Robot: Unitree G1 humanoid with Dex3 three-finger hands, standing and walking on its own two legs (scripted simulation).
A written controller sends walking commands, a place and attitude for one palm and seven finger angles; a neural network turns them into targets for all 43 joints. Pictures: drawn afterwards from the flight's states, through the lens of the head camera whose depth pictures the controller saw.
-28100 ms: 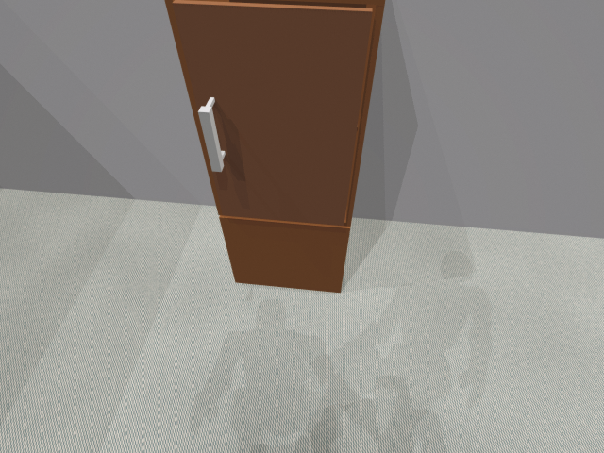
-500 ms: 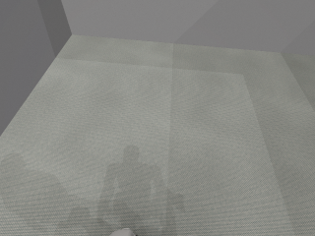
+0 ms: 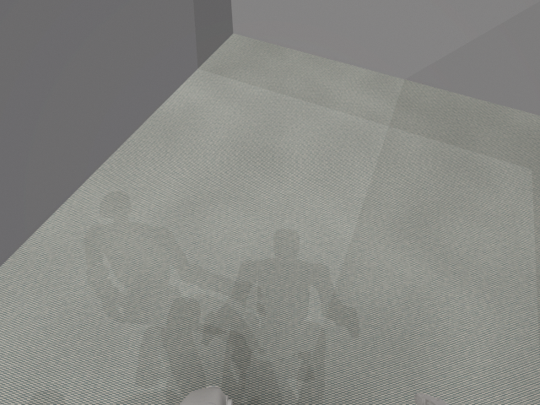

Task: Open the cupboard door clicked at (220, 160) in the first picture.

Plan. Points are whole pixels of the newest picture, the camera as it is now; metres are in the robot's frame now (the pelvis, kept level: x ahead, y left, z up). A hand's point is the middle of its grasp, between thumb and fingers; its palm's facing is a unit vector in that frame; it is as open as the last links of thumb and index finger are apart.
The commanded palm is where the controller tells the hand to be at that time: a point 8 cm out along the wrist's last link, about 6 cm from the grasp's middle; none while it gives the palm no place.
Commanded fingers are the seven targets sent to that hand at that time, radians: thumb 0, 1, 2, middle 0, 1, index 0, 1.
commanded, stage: turn to face it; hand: left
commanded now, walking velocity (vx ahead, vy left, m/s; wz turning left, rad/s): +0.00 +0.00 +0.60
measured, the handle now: out of the picture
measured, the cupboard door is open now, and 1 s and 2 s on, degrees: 47 47 47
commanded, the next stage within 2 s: none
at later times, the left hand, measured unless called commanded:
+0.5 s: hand out of the picture +0.08 +0.17 -0.15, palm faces +0.27 -0.92 -0.29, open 7.4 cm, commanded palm none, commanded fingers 0.00 0.90 0.90 -0.20 -0.30 -0.20 -0.30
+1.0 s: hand out of the picture +0.04 +0.21 -0.16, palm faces +0.56 -0.79 -0.25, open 7.4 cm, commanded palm none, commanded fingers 0.00 0.90 0.90 -0.20 -0.30 -0.20 -0.30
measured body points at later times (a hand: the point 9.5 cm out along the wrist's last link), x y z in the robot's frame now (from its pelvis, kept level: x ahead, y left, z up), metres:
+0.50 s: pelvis +0.05 -0.05 +0.00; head +0.12 -0.06 +0.45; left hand +0.07 +0.22 -0.13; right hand +0.20 -0.27 -0.16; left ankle -0.02 +0.08 -0.65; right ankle +0.07 -0.15 -0.73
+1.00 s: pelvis +0.08 -0.03 +0.01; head +0.12 +0.02 +0.45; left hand +0.01 +0.25 -0.14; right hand +0.29 -0.20 -0.13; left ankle +0.02 +0.06 -0.73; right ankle +0.15 -0.18 -0.66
